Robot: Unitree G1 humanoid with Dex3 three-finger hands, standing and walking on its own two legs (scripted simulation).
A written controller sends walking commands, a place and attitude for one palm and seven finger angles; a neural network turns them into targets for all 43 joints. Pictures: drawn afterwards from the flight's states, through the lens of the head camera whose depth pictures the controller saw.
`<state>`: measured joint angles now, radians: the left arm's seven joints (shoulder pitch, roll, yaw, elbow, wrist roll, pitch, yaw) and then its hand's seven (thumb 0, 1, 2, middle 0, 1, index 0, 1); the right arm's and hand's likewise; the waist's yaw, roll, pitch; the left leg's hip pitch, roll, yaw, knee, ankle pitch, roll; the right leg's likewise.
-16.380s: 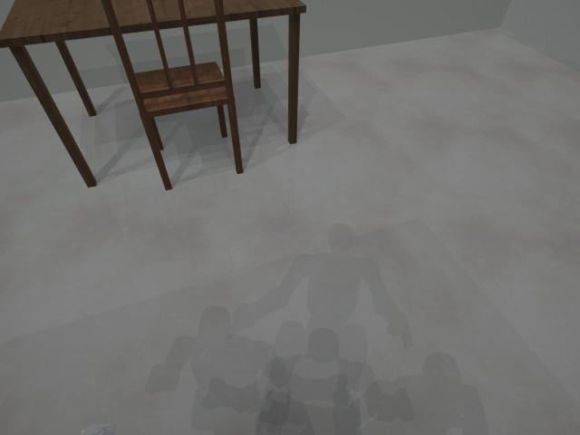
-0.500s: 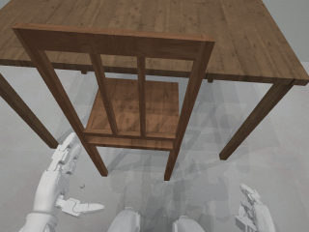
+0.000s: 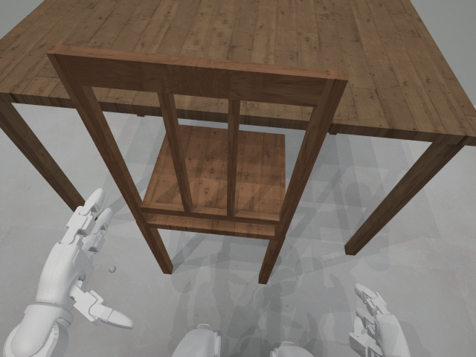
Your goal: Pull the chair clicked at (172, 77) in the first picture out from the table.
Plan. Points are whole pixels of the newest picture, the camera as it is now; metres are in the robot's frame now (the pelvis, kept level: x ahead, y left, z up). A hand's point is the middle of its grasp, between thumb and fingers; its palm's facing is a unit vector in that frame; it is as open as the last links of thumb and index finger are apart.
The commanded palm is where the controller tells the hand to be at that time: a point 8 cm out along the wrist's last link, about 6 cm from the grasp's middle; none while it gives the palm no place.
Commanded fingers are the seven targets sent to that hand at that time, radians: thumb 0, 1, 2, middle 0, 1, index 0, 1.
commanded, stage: raise the hand toward the chair's back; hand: left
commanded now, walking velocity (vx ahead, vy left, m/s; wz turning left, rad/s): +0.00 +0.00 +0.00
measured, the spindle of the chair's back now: (179, 163) +0.46 +0.15 +0.01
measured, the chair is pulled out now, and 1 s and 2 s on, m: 0.00 0.00 0.00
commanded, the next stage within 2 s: aim the fingers beside a spindle in 0.46 s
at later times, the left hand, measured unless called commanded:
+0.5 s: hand (118, 270) +0.24 +0.19 +0.04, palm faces -0.05 -1.00 -0.07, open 17.0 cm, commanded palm +0.22 +0.25 +0.04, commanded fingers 0.00 -0.50 0.30 -0.06 -0.08 -0.06 -0.08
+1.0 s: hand (139, 258) +0.26 +0.17 +0.03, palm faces -0.06 -1.00 -0.05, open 16.9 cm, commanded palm +0.24 +0.23 +0.03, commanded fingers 0.00 -0.50 0.30 -0.06 -0.08 -0.06 -0.08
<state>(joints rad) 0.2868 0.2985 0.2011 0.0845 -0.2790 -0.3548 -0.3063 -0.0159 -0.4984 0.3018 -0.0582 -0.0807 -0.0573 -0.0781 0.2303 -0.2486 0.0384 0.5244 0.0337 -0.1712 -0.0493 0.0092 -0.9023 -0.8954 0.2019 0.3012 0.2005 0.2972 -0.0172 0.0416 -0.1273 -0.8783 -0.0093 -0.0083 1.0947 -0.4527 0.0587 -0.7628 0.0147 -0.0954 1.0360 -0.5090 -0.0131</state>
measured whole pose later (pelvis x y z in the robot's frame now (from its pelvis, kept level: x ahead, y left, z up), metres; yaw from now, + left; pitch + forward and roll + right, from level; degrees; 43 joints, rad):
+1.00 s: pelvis +0.00 -0.02 -0.01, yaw -1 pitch +15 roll -3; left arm 0.20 0.27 0.19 0.19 -0.28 -0.40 -0.30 -0.02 -0.50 0.30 -0.06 -0.08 -0.06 -0.08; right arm 0.23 -0.26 0.02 0.54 0.03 -0.18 -0.04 0.01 -0.90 -0.90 0.20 0.30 0.20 0.30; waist -0.04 0.04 -0.14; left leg -0.93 0.00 0.00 1.12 -0.46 0.04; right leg -0.83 0.03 -0.09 1.09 -0.53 -0.04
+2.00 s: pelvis -0.01 -0.02 -0.04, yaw -1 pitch +20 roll -2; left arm -0.02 0.21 0.08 0.33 -0.18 -0.45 -0.15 -0.02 -0.50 0.30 -0.06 -0.08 -0.06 -0.08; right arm 0.20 -0.26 0.02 0.55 0.01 -0.07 0.00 0.01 -0.90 -0.90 0.20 0.30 0.20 0.30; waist -0.04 0.04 -0.16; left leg -1.11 0.00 0.01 1.26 -0.50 0.04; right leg -1.01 0.02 -0.08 1.24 -0.58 -0.04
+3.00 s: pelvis -0.01 -0.01 -0.04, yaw -1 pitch +21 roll -3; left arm -0.13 0.23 0.11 0.40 -0.19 -0.44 -0.16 -0.02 -0.50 0.30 -0.06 -0.08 -0.06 -0.08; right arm 0.20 -0.26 0.02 0.56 0.01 -0.06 0.00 0.01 -0.91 -0.90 0.20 0.30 0.20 0.30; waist -0.05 0.05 -0.16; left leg -1.14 0.01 0.00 1.28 -0.51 0.04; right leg -1.04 0.02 -0.09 1.25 -0.58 -0.03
